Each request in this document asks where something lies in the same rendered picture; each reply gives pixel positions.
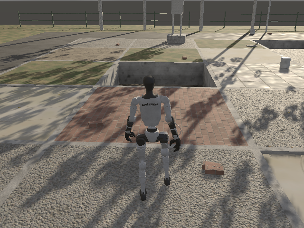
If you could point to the robot left forearm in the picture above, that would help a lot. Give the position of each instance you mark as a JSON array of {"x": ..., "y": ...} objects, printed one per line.
[{"x": 128, "y": 126}]

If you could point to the right robot upper arm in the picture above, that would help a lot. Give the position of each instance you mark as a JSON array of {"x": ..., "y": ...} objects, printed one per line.
[{"x": 167, "y": 108}]

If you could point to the right robot hand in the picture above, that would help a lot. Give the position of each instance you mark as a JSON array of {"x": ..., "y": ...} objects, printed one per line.
[{"x": 177, "y": 146}]

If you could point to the robot right foot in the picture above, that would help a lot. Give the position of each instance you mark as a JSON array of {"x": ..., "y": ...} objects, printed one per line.
[{"x": 167, "y": 181}]

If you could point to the robot right forearm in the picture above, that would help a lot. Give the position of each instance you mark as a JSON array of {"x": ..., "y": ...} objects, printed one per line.
[{"x": 173, "y": 129}]

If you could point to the left robot hand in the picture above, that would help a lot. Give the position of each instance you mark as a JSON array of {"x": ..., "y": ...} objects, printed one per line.
[{"x": 131, "y": 134}]

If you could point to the right robot shin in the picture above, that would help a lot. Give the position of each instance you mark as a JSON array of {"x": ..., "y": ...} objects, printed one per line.
[{"x": 165, "y": 161}]

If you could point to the left robot upper arm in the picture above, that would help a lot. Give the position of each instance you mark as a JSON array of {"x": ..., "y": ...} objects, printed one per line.
[{"x": 133, "y": 108}]

